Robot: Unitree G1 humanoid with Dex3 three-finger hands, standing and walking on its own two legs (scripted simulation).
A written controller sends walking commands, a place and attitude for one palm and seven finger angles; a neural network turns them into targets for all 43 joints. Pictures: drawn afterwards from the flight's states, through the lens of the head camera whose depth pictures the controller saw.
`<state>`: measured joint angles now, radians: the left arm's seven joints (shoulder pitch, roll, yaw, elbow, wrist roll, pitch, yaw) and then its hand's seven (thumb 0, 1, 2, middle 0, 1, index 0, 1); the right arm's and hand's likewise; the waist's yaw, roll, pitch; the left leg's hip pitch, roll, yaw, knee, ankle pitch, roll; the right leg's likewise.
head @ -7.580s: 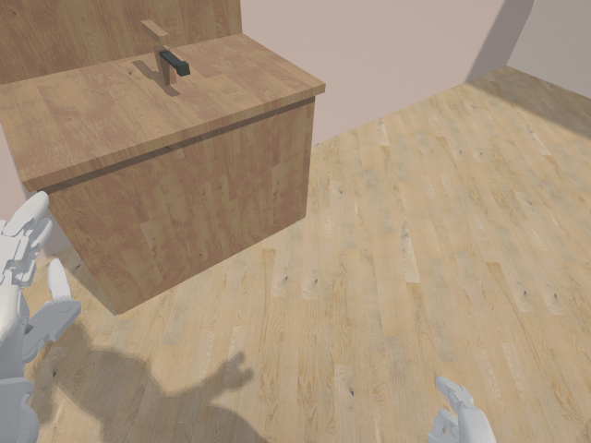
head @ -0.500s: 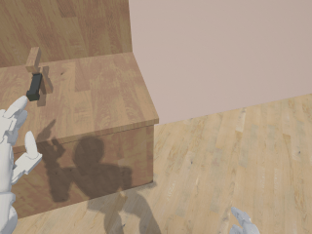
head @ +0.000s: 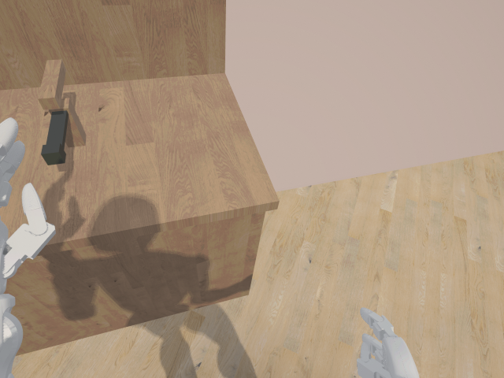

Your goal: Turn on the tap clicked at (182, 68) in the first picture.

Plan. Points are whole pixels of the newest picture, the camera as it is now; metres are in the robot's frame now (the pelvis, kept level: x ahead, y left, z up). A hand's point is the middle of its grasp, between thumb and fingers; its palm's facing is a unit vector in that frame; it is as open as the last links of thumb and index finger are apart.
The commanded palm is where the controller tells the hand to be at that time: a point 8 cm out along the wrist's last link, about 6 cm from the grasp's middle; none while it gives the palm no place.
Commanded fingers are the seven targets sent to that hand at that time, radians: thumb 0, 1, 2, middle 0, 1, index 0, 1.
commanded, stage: shuffle to correct the standing spot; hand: left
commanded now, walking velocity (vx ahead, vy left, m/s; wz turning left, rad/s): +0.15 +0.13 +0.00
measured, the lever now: (54, 154) +0.43 +0.41 +0.06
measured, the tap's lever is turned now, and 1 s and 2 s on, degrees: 0 0 0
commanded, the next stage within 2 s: come to a stop and stand still in 0.86 s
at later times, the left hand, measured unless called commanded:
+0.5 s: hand (57, 200) +0.27 +0.28 +0.16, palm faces +0.42 -0.83 -0.36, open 7.5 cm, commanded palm +0.21 +0.31 +0.18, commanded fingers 0.00 0.90 0.90 -0.20 -0.30 -0.20 -0.30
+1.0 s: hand (43, 177) +0.29 +0.30 +0.18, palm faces +0.43 -0.84 -0.34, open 7.5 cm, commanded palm +0.24 +0.34 +0.18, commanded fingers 0.00 0.90 0.90 -0.20 -0.30 -0.20 -0.30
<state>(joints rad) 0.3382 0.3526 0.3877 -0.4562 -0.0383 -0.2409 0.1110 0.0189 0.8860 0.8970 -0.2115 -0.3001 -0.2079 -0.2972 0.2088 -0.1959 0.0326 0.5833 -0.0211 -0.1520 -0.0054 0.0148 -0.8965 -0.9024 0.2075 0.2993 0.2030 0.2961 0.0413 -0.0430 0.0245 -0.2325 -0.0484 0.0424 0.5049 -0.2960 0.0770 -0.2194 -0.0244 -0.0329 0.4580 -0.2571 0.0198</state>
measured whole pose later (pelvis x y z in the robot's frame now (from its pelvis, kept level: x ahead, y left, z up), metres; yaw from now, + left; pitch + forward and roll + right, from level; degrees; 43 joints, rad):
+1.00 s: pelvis +0.08 +0.06 +0.00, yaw +1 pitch +0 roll +4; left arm 0.43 0.32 0.33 -0.50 -0.03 -0.19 0.13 0.02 0.88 0.90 -0.21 -0.30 -0.21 -0.30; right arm 0.21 -0.24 0.00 0.60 -0.03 -0.10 -0.05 0.01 -0.90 -0.90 0.21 0.30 0.20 0.30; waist 0.03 -0.08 0.01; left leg -0.33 0.05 0.06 0.65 -0.32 0.01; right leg -0.33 -0.09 -0.13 0.53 -0.20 -0.06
